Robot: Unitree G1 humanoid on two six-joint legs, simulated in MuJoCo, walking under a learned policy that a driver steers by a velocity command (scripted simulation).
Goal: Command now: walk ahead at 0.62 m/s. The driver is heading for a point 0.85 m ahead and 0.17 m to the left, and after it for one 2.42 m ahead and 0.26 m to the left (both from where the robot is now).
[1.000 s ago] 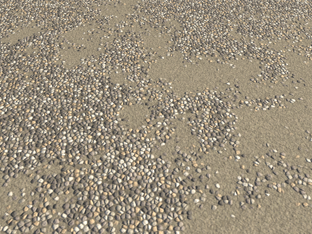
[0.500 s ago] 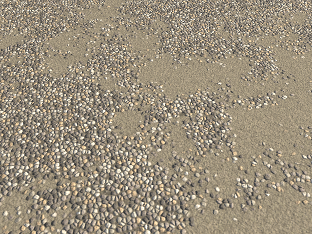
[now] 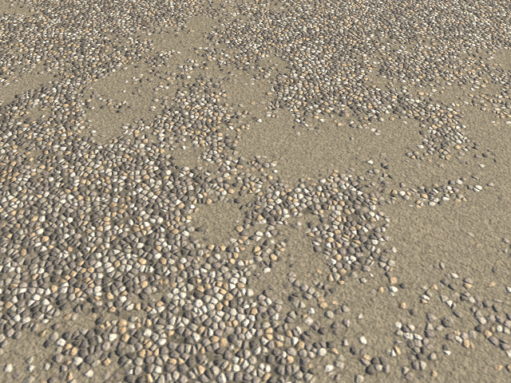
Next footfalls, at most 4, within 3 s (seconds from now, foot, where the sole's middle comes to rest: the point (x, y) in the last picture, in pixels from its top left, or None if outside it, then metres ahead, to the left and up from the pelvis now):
0.58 right None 0.52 -0.13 -0.78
1.10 left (237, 260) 0.95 0.10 -0.78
1.50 right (253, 193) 1.24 0.05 -0.78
1.86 left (208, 223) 1.10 0.21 -0.78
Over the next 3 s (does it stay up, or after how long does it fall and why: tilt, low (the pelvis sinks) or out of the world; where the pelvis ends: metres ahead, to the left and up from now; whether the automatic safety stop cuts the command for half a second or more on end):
stays up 1.19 0.04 0.00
